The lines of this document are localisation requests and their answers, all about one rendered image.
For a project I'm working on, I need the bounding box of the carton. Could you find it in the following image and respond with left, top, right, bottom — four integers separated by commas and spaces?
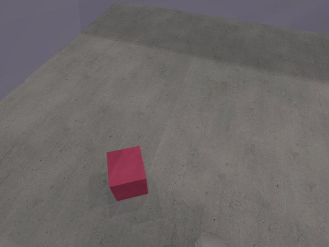
106, 146, 148, 201

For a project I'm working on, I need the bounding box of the right robot thigh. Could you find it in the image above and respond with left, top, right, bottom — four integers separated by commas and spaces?
195, 233, 231, 247

